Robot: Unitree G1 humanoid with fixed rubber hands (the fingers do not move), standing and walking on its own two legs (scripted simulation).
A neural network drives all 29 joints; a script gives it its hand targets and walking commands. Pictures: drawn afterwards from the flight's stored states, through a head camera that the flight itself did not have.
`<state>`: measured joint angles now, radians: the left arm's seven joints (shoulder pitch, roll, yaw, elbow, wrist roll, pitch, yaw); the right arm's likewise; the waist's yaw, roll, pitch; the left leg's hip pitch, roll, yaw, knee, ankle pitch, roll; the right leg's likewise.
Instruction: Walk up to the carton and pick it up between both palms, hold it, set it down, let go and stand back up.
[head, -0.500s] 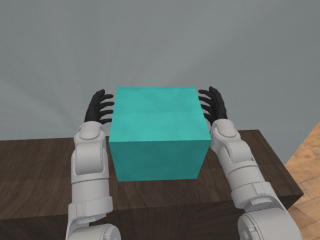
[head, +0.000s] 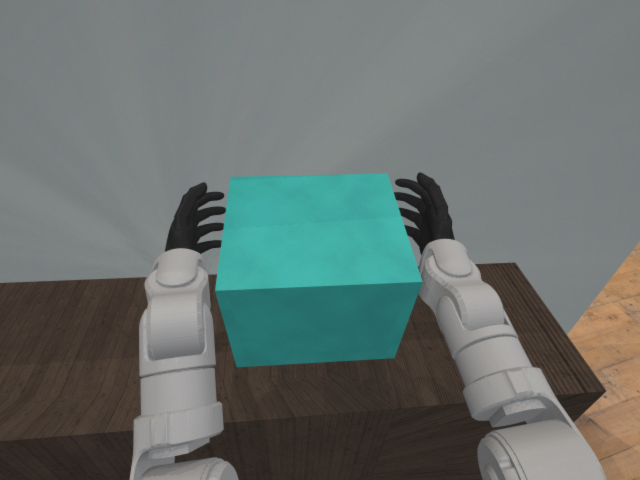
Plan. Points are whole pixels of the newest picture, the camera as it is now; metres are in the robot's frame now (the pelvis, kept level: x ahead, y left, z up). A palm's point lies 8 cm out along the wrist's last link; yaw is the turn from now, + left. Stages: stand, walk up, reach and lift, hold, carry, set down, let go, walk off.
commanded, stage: hold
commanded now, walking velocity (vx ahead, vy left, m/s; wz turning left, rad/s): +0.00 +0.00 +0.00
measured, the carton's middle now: (313, 268) +0.37 +0.01 +0.12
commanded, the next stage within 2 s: set down in 1.30 s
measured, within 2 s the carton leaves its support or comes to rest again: neither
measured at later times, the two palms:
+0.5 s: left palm (187, 247) +0.35 +0.16 +0.18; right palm (432, 236) +0.36 -0.14 +0.18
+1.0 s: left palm (190, 246) +0.35 +0.16 +0.18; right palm (434, 236) +0.36 -0.14 +0.18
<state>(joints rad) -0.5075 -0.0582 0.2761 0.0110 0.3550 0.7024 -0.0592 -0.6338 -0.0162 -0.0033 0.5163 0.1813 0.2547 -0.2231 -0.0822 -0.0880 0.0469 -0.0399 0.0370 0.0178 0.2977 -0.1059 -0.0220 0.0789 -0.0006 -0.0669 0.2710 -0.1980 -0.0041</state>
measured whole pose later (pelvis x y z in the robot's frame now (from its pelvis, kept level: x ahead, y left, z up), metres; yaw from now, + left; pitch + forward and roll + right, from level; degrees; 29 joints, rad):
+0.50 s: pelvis +0.00 +0.00 +0.00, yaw +0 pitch -9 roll +0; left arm -0.53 -0.07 0.29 0.04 0.38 0.70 -0.06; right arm -0.66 -0.01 -0.02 0.56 0.16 0.25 -0.21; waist -0.07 -0.09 0.05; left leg -0.03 0.04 0.02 0.29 -0.11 -0.02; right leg 0.09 0.00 -0.06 0.27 -0.20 0.00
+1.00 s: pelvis +0.00 +0.00 +0.00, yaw +0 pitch -8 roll +0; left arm -0.52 -0.06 0.29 0.02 0.36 0.70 -0.07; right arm -0.64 -0.02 0.00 0.52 0.18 0.25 -0.22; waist -0.08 -0.08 0.05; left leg -0.03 0.04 0.02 0.29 -0.11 -0.02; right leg 0.08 0.00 -0.06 0.27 -0.20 0.00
